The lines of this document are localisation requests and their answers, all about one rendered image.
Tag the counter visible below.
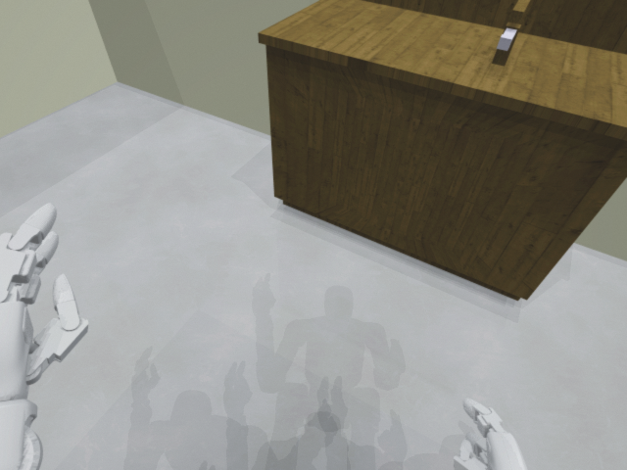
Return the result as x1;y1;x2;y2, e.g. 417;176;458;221
258;0;627;301

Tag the robot right hand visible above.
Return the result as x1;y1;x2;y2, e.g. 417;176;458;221
454;398;528;470

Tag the robot left forearm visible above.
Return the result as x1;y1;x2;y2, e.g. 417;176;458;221
0;399;43;470

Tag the tap lever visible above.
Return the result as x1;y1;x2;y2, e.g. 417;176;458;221
497;28;516;51

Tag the robot left hand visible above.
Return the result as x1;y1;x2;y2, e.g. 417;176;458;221
0;203;88;401

